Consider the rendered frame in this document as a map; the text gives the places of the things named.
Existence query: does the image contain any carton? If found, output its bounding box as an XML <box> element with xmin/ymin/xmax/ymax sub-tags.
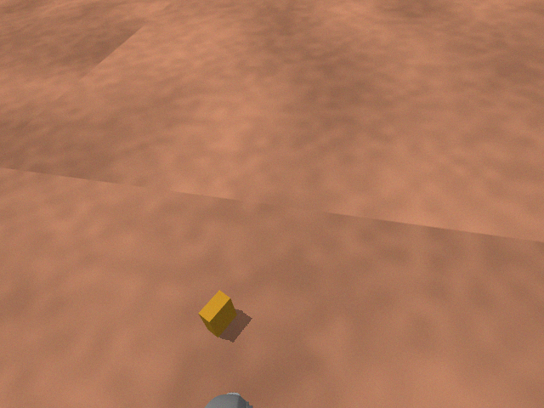
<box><xmin>198</xmin><ymin>290</ymin><xmax>237</xmax><ymax>337</ymax></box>

